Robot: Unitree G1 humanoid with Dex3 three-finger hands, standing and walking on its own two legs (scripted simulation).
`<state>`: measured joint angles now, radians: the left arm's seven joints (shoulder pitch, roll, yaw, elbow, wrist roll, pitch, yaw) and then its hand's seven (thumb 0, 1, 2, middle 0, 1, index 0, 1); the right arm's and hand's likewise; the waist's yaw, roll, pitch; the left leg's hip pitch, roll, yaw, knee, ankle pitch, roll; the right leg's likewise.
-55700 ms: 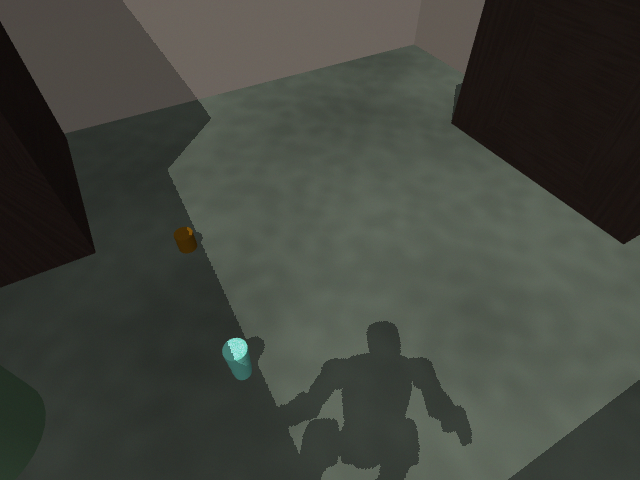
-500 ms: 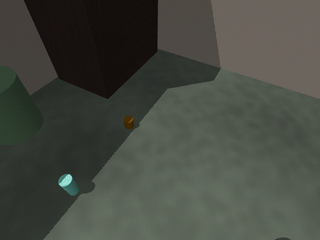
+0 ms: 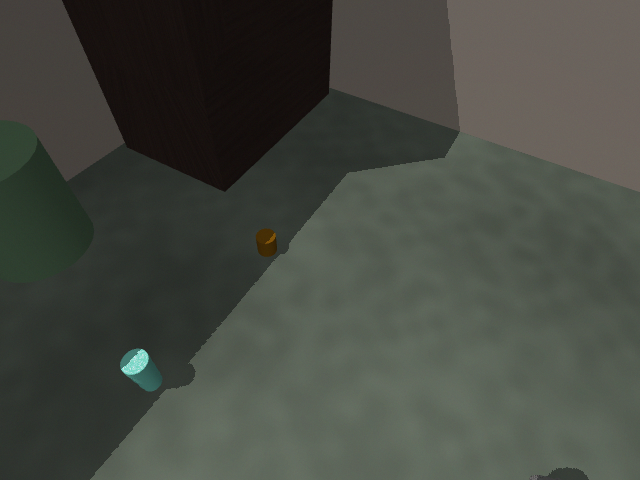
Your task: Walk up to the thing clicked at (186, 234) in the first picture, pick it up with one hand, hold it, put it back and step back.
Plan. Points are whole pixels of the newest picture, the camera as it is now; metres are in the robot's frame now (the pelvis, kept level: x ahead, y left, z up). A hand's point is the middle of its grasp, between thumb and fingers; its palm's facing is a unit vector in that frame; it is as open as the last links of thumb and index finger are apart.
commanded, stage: step back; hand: left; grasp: from above
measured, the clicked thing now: (266, 242) +1.02 +0.22 -0.72
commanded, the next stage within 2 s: stand in 0.10 s
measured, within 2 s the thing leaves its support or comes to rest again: neither
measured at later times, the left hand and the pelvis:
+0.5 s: hand out of the picture +0.09 +0.25 -0.13, palm faces -0.04 -0.94 -0.34, open 7.4 cm; pelvis +0.01 +0.00 +0.02, yaw +0 degrees
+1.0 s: hand out of the picture +0.09 +0.25 -0.13, palm faces -0.04 -0.94 -0.34, open 7.4 cm; pelvis +0.01 +0.00 +0.02, yaw +0 degrees
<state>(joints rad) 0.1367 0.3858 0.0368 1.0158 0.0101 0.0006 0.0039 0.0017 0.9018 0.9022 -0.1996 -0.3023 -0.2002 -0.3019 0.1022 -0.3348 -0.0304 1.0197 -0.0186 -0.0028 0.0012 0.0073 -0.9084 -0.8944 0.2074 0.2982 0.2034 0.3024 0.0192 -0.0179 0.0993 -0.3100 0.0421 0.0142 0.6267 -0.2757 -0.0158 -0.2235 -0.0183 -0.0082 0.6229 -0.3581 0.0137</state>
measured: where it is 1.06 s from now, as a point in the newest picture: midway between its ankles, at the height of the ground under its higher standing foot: outside the picture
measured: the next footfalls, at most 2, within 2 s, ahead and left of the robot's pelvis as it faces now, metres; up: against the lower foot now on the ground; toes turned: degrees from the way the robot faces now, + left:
none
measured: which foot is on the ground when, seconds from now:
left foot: down 0.00-1.00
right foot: down 0.00-1.00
